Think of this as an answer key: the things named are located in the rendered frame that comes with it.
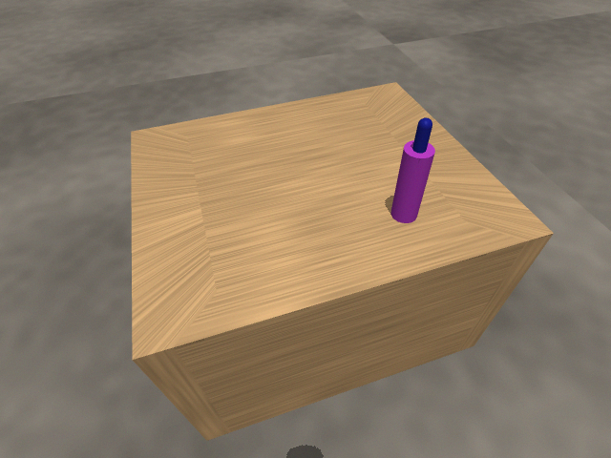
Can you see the bottle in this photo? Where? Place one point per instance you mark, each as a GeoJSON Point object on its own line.
{"type": "Point", "coordinates": [413, 174]}

